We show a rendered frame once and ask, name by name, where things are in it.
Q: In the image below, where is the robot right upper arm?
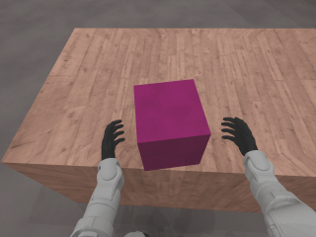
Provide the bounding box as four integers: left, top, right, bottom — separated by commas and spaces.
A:
264, 202, 316, 237

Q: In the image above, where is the left robot hand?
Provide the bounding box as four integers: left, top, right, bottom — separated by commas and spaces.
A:
101, 119, 125, 161

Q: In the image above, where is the left robot forearm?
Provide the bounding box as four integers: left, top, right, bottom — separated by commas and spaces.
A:
70, 158, 124, 237

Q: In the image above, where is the carton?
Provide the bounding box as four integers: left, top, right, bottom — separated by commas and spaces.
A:
133, 79, 211, 171

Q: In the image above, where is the right robot forearm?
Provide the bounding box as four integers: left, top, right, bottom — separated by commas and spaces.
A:
243, 150, 316, 216

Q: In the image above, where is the pedestal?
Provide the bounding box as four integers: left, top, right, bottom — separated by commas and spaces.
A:
1, 28, 316, 213

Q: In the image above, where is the right robot hand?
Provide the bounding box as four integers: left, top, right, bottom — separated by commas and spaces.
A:
221, 117, 259, 156

